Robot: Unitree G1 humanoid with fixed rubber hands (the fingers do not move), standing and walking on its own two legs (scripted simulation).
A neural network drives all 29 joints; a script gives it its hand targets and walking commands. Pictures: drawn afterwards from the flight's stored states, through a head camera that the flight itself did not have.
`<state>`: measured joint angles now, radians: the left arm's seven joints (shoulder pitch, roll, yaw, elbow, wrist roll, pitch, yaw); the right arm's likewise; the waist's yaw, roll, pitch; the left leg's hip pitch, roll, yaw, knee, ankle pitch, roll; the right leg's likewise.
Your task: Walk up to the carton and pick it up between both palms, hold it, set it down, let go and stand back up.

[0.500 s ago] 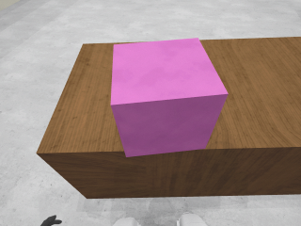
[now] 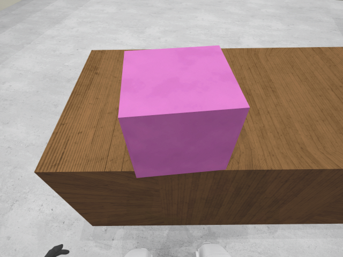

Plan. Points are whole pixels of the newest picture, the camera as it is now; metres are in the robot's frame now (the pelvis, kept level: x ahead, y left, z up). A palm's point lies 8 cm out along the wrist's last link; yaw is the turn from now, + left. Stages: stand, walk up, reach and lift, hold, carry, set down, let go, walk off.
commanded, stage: walk up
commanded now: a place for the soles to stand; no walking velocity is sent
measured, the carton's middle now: (177, 112) +0.51 -0.01 +0.02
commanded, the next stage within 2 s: reach and lift in 0.68 s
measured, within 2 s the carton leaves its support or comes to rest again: neither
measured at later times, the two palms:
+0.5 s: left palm out of the picture +0.12 +0.29 -0.07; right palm out of the picture +0.07 -0.31 -0.11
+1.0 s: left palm (71, 239) +0.18 +0.25 -0.07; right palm (307, 254) +0.14 -0.32 -0.10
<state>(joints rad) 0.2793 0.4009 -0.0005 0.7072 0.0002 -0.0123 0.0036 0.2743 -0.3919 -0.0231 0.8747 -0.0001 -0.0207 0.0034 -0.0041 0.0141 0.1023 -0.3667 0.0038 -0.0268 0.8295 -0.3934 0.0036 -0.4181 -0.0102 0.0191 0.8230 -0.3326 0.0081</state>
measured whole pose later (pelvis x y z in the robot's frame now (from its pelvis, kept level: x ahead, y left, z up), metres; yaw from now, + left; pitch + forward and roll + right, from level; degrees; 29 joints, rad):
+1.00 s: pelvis +0.02 -0.01 +0.00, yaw -1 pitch -4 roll +0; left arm 0.07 0.30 0.00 0.59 0.00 0.33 0.02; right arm 0.12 -0.38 -0.10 0.89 0.00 -0.17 0.07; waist 0.00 0.05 0.12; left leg -0.36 0.05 -0.03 0.86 -0.44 -0.03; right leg -0.42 0.03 0.01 0.85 -0.37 -0.01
